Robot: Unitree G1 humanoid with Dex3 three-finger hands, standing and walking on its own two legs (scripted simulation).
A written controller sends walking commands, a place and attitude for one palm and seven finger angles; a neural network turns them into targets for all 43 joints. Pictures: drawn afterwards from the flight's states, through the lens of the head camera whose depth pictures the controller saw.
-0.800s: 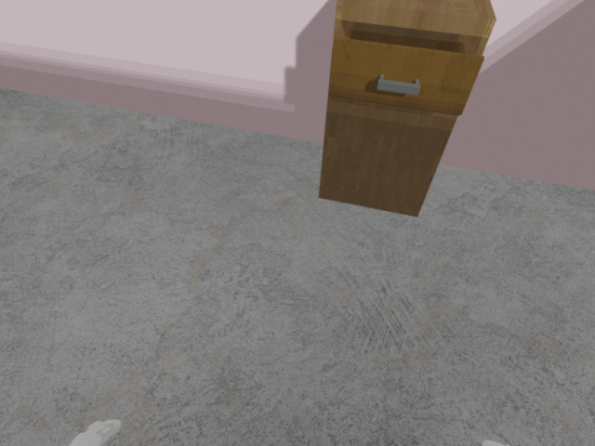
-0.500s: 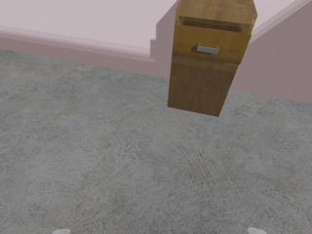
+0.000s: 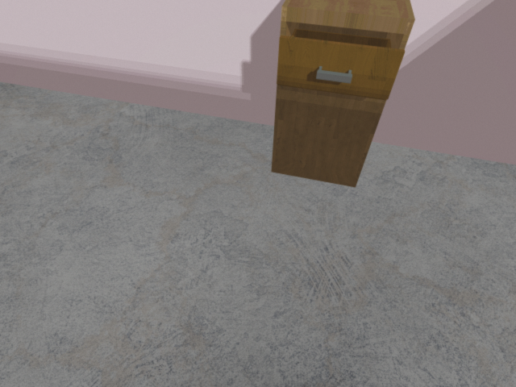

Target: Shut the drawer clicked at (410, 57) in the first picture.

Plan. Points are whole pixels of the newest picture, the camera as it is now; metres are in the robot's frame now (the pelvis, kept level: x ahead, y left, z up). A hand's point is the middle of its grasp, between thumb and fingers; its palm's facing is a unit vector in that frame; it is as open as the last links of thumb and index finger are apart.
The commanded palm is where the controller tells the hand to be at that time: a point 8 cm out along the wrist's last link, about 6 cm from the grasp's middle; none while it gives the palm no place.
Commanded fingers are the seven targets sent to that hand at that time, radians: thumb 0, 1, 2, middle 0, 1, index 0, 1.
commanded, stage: stand and wait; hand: left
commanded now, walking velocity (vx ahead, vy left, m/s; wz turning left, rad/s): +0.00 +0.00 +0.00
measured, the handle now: (334, 73) +1.14 -0.22 -0.06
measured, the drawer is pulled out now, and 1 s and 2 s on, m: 0.15 0.15 0.15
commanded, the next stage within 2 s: look at it before walking up in 0.08 s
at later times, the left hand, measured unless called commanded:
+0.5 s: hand out of the picture +0.07 +0.24 -0.16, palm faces -0.03 -0.95 -0.32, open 7.4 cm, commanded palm none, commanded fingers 0.00 0.90 0.90 -0.20 -0.30 -0.20 -0.30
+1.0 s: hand out of the picture +0.08 +0.22 -0.17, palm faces -0.09 -0.95 -0.30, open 7.4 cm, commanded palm none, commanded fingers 0.00 0.90 0.90 -0.20 -0.30 -0.20 -0.30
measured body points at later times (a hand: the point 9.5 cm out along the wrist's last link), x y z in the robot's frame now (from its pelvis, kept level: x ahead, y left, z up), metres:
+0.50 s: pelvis +0.00 +0.00 +0.00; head +0.01 +0.00 +0.45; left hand +0.08 +0.29 -0.13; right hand +0.08 -0.29 -0.13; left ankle +0.01 +0.13 -0.74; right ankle +0.01 -0.12 -0.74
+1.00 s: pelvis +0.01 +0.00 -0.01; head +0.03 -0.01 +0.44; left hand +0.08 +0.27 -0.15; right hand +0.08 -0.28 -0.15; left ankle +0.01 +0.13 -0.74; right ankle +0.02 -0.12 -0.74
